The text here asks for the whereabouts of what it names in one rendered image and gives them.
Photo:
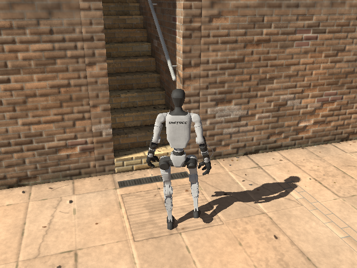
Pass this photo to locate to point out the right robot upper arm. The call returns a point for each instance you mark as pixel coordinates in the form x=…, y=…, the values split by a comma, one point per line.
x=198, y=128

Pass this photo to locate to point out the right robot forearm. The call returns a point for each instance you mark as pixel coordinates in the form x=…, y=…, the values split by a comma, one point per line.
x=204, y=151

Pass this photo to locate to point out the right robot foot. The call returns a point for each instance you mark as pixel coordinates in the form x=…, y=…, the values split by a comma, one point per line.
x=196, y=213

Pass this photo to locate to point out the robot left hand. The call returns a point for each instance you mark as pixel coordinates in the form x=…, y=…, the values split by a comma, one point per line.
x=154, y=159

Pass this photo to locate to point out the robot right hand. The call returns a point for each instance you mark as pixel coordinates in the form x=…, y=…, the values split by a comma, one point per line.
x=207, y=167

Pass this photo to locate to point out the left robot upper arm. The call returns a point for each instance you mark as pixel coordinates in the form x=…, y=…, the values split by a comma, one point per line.
x=158, y=127

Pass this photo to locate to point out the left robot shin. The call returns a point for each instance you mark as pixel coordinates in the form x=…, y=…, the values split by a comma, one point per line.
x=168, y=204

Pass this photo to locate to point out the left robot forearm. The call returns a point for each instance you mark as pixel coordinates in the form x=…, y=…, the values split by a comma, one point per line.
x=152, y=148

